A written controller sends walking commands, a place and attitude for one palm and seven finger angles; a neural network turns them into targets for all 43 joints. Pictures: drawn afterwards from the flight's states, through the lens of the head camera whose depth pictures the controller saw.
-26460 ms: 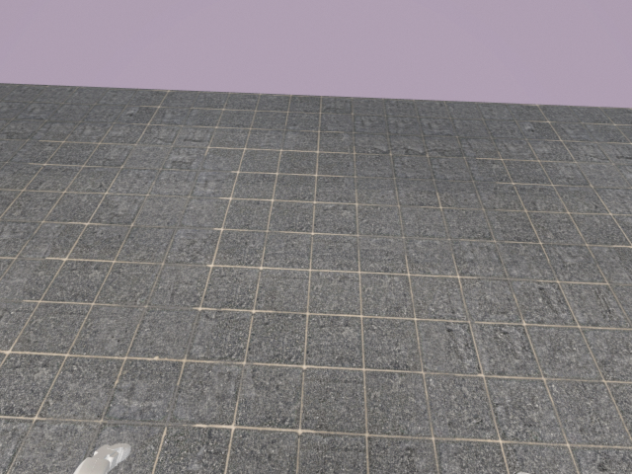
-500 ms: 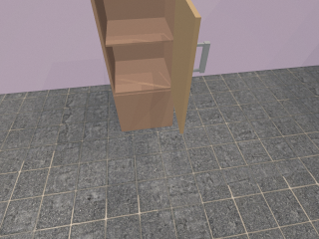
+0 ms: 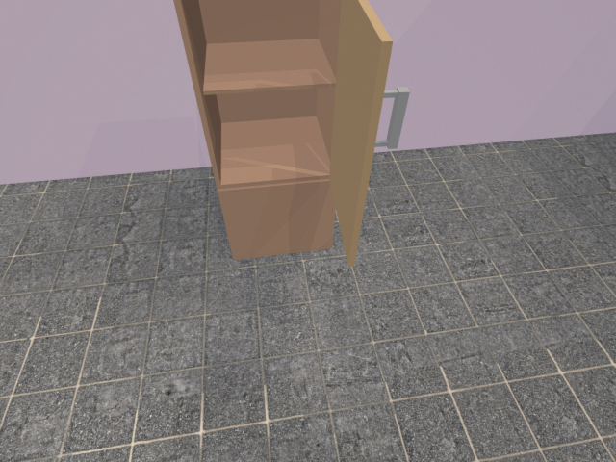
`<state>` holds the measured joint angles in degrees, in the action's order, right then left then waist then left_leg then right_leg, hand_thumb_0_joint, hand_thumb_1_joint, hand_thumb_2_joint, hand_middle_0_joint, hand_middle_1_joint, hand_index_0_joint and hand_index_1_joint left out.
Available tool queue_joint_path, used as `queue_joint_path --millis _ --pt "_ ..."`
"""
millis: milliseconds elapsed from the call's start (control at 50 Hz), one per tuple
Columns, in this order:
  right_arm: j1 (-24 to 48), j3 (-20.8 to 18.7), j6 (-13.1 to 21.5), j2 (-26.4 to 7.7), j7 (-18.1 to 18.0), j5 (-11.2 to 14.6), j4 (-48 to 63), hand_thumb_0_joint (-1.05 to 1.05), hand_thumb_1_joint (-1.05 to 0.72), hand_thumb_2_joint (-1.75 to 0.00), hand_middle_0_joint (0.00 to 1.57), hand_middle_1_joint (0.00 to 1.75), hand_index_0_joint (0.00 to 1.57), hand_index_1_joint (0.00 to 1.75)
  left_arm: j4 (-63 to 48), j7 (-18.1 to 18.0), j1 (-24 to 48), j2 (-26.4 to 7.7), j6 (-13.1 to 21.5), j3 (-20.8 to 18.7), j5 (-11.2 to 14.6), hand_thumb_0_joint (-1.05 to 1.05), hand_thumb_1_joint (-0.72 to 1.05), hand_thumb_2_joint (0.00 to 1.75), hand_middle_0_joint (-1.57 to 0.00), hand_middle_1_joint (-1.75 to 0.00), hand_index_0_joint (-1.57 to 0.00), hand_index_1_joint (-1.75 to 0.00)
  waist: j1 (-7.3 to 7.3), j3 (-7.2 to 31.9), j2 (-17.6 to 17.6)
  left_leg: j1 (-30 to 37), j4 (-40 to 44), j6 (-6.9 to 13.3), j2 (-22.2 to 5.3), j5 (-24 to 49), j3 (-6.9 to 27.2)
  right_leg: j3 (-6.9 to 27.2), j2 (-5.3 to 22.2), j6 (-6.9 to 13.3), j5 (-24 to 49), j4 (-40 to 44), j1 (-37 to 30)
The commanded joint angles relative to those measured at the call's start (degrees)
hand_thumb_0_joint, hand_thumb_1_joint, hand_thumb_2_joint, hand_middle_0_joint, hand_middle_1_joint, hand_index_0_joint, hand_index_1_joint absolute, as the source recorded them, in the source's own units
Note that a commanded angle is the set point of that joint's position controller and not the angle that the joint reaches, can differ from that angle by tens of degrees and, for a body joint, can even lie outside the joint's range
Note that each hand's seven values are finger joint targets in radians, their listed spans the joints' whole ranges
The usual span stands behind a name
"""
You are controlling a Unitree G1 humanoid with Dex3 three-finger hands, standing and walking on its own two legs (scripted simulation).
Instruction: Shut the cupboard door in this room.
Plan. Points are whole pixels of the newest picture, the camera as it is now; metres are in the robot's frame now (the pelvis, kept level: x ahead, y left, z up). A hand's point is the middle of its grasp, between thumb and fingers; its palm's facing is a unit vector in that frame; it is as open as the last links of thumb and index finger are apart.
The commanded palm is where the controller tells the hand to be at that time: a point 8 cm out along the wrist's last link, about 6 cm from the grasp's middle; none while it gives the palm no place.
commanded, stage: turn or walk to find it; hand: left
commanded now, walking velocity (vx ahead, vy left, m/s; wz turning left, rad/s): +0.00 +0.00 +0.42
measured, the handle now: (387, 120) +0.72 -0.11 +0.07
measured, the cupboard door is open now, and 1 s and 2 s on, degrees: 87 87 87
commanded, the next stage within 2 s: stand and wait in 1.06 s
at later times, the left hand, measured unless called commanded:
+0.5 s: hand out of the picture +0.00 +0.21 -0.19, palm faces +0.20 -0.95 -0.22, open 7.4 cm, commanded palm none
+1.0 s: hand out of the picture -0.05 +0.12 -0.14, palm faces +0.42 -0.85 -0.31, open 7.4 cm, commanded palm none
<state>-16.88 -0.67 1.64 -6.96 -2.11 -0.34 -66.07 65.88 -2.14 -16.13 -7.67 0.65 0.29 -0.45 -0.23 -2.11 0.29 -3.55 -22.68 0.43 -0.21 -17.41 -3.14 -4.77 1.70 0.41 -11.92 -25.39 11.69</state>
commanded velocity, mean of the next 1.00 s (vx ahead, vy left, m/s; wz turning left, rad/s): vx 0.00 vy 0.00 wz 0.42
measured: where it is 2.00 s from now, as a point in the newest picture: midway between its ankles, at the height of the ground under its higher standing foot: outside the picture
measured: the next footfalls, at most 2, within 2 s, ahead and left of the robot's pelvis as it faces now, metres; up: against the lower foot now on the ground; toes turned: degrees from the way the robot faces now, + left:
right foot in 0.76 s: +0.03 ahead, -0.14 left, +0.00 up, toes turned +17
left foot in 1.30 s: -0.12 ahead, +0.04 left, +0.00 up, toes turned +33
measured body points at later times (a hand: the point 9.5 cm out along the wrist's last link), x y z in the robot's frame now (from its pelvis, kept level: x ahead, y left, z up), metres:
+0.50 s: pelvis -0.03 +0.00 -0.01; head +0.00 +0.02 +0.44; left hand -0.01 +0.26 -0.17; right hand +0.03 -0.23 -0.16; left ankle -0.05 +0.11 -0.74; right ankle -0.02 -0.12 -0.70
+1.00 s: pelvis -0.03 -0.09 +0.00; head +0.01 -0.12 +0.45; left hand -0.07 +0.17 -0.12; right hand +0.12 -0.31 -0.17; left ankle -0.13 +0.06 -0.64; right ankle -0.01 -0.16 -0.74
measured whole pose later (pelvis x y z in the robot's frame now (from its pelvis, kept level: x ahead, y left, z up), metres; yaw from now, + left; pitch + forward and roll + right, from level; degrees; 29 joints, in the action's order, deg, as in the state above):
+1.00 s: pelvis -0.03 -0.09 +0.00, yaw +26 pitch -1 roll +4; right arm -12.0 -5.8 -4.0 -16.1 0.8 -1.3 -56.8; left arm 54.1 -1.0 -11.9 -9.8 -0.3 -1.4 -0.8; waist 1.3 -4.3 2.7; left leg -28.3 -67.3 -4.0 0.0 -19.8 3.3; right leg -7.6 3.6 3.3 -16.7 -28.8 11.5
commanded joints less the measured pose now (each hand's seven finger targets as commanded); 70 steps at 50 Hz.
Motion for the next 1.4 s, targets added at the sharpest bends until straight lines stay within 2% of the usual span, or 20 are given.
queue_joint_path --millis 0,140,280,320,340,380,420,500,600,700,720,740,760,820,880,1040,1200,1260,1300,1380 --pt "-4.07 -0.78 -0.24 -4.67 -0.33 -0.09 1.23 0.00 -0.90 -0.90 0.20 0.30 0.20 0.30 -2.06 -0.56 -3.66 -5.36 0.26 -1.50 0.18 0.00 0.90 0.90 -0.20 -0.30 -0.20 -0.30 -0.09 -2.27 0.76 -7.00 2.36 0.56 -6.35 14.87 4.98 3.95 6.63 0.01 12.21 0.70 -2.50" --pt "-1.47 -1.95 -1.51 -6.46 0.19 -0.18 3.92 0.00 -0.90 -0.90 0.20 0.30 0.20 0.30 -4.81 -0.48 -1.53 -7.54 -0.66 -3.14 -0.23 0.00 0.90 0.90 -0.20 -0.30 -0.20 -0.30 -0.60 -2.34 0.21 -14.08 -1.79 1.17 -5.93 11.07 7.69 2.36 8.26 0.10 6.91 -2.53 -1.67" --pt "-1.38 -3.11 -2.77 -5.96 0.87 -0.45 6.81 0.00 -0.90 -0.90 0.20 0.30 0.20 0.30 -8.49 -0.24 1.99 -11.94 -1.03 -5.06 -0.63 0.00 0.90 0.90 -0.20 -0.30 -0.20 -0.30 0.06 1.56 -8.88 -14.29 -16.53 -0.73 -1.86 -2.11 2.57 7.23 18.43 6.05 -0.86 3.88 1.94" --pt "-0.98 -3.31 -2.76 -6.22 1.14 -0.46 7.82 0.00 -0.90 -0.90 0.20 0.30 0.20 0.30 -9.64 -0.26 3.46 -11.91 -1.21 -5.30 -0.79 0.00 0.90 0.90 -0.20 -0.30 -0.20 -0.30 0.38 2.16 -6.65 -13.05 -14.50 -0.68 -2.82 -2.75 2.87 5.61 18.86 5.94 1.26 1.24 3.27" --pt "-1.47 -3.39 -2.62 -6.63 1.31 -0.55 8.04 0.00 -0.90 -0.90 0.20 0.30 0.20 0.30 -10.39 -0.11 4.37 -11.95 -1.42 -5.46 -0.73 0.00 0.90 0.90 -0.20 -0.30 -0.20 -0.30 1.00 1.92 -3.85 -11.31 -10.02 0.02 -4.51 1.45 4.91 2.49 17.01 4.09 -1.26 -1.73 6.03" --pt "-2.43 -4.20 -2.00 -11.56 1.33 -1.25 9.12 0.00 -0.90 -0.90 0.20 0.30 0.20 0.30 -12.52 0.35 7.52 -8.26 -2.08 -4.84 -0.25 0.00 0.90 0.90 -0.20 -0.30 -0.20 -0.30 2.63 -1.41 14.36 -14.04 5.20 5.48 -13.92 6.93 26.33 -5.20 3.78 -2.67 -10.71 -18.66 12.16" --pt "-2.57 -4.70 -1.50 -13.24 0.46 -1.15 9.17 0.00 -0.90 -0.90 0.20 0.30 0.20 0.30 -13.86 0.17 10.51 -8.79 -2.27 -4.71 -0.64 0.00 0.90 0.90 -0.20 -0.30 -0.20 -0.30 2.81 -2.91 13.26 -11.56 8.69 11.17 -17.89 17.74 33.10 2.73 3.10 -2.37 -19.14 -32.90 18.33" --pt "-0.18 -4.66 -1.24 -13.61 -0.01 -1.22 10.26 0.00 -0.90 -0.90 0.20 0.30 0.20 0.30 -13.52 0.69 9.22 -8.35 -1.73 -4.62 -0.20 0.00 0.90 0.90 -0.20 -0.30 -0.20 -0.30 1.31 2.92 8.18 -2.77 2.25 10.75 -13.22 29.99 25.43 4.66 1.89 -3.45 -15.71 -34.22 19.67" --pt "-1.85 -5.40 -1.94 -15.00 0.32 -1.29 10.90 0.00 -0.90 -0.90 0.20 0.30 0.20 0.30 -15.62 0.82 11.57 -7.95 -1.46 -4.12 0.25 0.00 0.90 0.90 -0.20 -0.30 -0.20 -0.30 2.76 5.60 7.86 1.65 0.09 10.08 -11.41 35.06 25.49 4.45 -0.22 -4.50 -15.98 -24.15 17.15" --pt "2.08 -6.01 -2.62 -15.45 1.06 -0.96 12.90 0.00 -0.90 -0.90 0.20 0.30 0.20 0.30 -14.65 0.66 5.21 -9.80 -0.64 -4.49 0.65 0.00 0.90 0.90 -0.20 -0.30 -0.20 -0.30 -0.37 8.22 10.04 -6.77 -5.24 5.38 -6.91 30.88 23.92 2.68 -1.53 -4.21 -3.00 0.10 -0.51" --pt "2.78 -5.88 -2.60 -14.02 1.36 -0.54 13.49 0.00 -0.90 -0.90 0.20 0.30 0.20 0.30 -13.97 0.46 2.41 -12.43 -0.10 -5.01 0.27 0.00 0.90 0.90 -0.20 -0.30 -0.20 -0.30 -1.70 8.96 5.16 -14.80 -8.43 2.32 -4.12 20.55 21.58 5.06 2.09 -3.69 3.74 6.07 -10.31" --pt "2.28 -5.23 -2.50 -10.21 1.70 -0.14 14.50 0.00 -0.90 -0.90 0.20 0.30 0.20 0.30 -13.59 -0.09 0.89 -17.53 0.32 -6.05 -0.63 0.00 0.90 0.90 -0.20 -0.30 -0.20 -0.30 -2.23 9.04 -9.65 -27.37 -18.71 -1.72 2.19 -0.31 12.42 17.50 16.36 0.07 6.88 7.67 -18.84" --pt "5.49 -5.32 -2.92 -10.74 1.43 -0.59 16.29 0.00 -0.90 -0.90 0.20 0.30 0.20 0.30 -14.30 -0.13 0.64 -19.73 -0.01 -6.25 -0.67 0.00 0.90 0.90 -0.20 -0.30 -0.20 -0.30 -3.25 5.59 -14.98 -30.59 -29.25 -3.02 4.15 -17.32 8.55 26.40 25.85 6.23 15.26 7.84 -11.35" --pt "4.10 -6.10 -4.76 -11.95 2.09 -1.25 13.75 0.00 -0.90 -0.90 0.20 0.30 0.20 0.30 -16.63 -0.17 8.37 -15.00 -0.39 -5.60 -0.35 0.00 0.90 0.90 -0.20 -0.30 -0.20 -0.30 0.73 -2.92 -10.50 -28.40 -45.10 -2.40 0.14 -10.15 9.92 19.59 20.39 6.93 -1.46 11.28 4.59" --pt "2.11 -5.42 -4.89 -10.73 2.76 -1.13 11.78 0.00 -0.90 -0.90 0.20 0.30 0.20 0.30 -16.65 0.41 7.15 -12.34 0.35 -4.49 -0.29 0.00 0.90 0.90 -0.20 -0.30 -0.20 -0.30 1.62 -2.59 -9.27 -28.46 -47.62 -3.76 0.02 -2.63 6.99 8.44 14.37 4.68 9.23 8.18 1.27" --pt "8.92 -4.38 -5.05 -10.91 2.66 -0.78 12.94 0.00 -0.90 -0.90 0.20 0.30 0.20 0.30 -13.63 0.11 -3.02 -13.42 0.55 -4.75 -0.79 0.00 0.90 0.90 -0.20 -0.30 -0.20 -0.30 -1.93 0.64 -9.19 -28.32 -40.53 -5.36 -1.88 -5.25 5.32 7.60 17.61 6.98 20.29 5.90 -7.60" --pt "10.28 -2.18 -3.04 -8.16 1.85 0.26 11.65 0.00 -0.90 -0.90 0.20 0.30 0.20 0.30 -9.20 0.20 -5.72 -14.62 0.43 -4.60 -1.32 0.00 0.90 0.90 -0.20 -0.30 -0.20 -0.30 -2.73 5.42 -10.77 -14.75 -14.06 -3.10 -0.16 -6.73 0.54 7.14 16.75 8.23 28.85 1.98 -9.51" --pt "5.12 -2.18 -1.63 -9.72 1.50 0.26 8.76 0.00 -0.90 -0.90 0.20 0.30 0.20 0.30 -8.02 0.16 -2.91 -12.35 0.01 -3.85 -0.24 0.00 0.90 0.90 -0.20 -0.30 -0.20 -0.30 0.68 6.42 -6.07 0.51 3.00 -1.72 -2.67 10.14 1.95 2.56 12.09 2.55 17.34 -3.33 -0.97" --pt "5.34 -3.23 -1.22 -15.82 0.97 -0.32 8.95 0.00 -0.90 -0.90 0.20 0.30 0.20 0.30 -8.27 0.32 -4.42 -7.26 -0.56 -2.14 0.09 0.00 0.90 0.90 -0.20 -0.30 -0.20 -0.30 0.44 6.08 12.41 5.59 4.15 6.72 -19.62 30.47 18.75 -1.64 4.63 -2.45 -15.23 -13.39 11.15" --pt "9.69 -1.99 -1.34 -11.83 -0.30 -0.42 7.91 0.00 -0.90 -0.90 0.20 0.30 0.20 0.30 -5.45 0.63 -1.68 -7.87 -1.67 -2.23 -0.31 0.00 0.90 0.90 -0.20 -0.30 -0.20 -0.30 -0.30 -1.96 12.95 -2.25 5.03 8.64 -15.32 36.84 12.22 2.43 4.59 -2.92 -16.07 -22.29 10.83"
